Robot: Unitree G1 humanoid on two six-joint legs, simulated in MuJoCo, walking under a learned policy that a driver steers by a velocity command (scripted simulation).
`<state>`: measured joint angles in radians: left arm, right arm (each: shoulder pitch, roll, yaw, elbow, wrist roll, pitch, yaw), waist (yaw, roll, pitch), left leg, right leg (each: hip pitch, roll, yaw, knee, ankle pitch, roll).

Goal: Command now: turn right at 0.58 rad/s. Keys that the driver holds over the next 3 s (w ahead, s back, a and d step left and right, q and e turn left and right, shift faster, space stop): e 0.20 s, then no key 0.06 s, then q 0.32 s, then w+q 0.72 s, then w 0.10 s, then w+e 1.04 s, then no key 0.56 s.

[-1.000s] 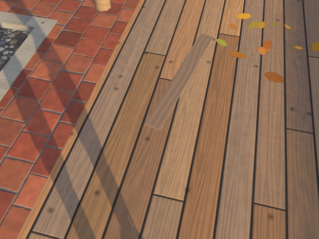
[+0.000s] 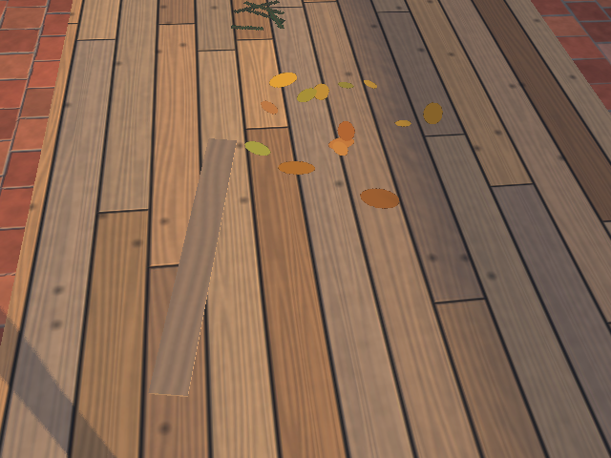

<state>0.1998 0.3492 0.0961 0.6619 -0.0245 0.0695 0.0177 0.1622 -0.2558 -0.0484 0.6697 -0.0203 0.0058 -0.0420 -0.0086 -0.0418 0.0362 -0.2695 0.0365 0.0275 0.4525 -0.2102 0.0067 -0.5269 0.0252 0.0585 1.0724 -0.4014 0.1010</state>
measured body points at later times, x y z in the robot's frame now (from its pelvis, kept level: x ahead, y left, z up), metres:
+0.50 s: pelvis +0.00 -0.05 +0.00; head +0.02 -0.06 +0.44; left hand +0.22 +0.16 -0.09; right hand +0.07 -0.34 -0.13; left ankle +0.03 +0.10 -0.72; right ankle -0.01 -0.14 -0.74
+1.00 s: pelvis +0.09 -0.07 -0.01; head +0.10 -0.07 +0.44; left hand +0.23 +0.22 -0.09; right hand +0.19 -0.35 -0.13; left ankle +0.00 +0.08 -0.73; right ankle +0.14 -0.18 -0.74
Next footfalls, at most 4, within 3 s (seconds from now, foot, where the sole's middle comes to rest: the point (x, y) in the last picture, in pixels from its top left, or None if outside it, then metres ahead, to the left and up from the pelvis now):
0.20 right None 0.03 -0.14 -0.78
0.60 left None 0.04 0.08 -0.78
0.96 right None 0.17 -0.18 -0.78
1.46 left None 0.41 0.17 -0.78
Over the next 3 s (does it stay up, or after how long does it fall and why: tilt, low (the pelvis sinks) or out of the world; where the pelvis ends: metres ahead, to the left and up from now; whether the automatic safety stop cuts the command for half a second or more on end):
stays up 1.00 0.16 -0.01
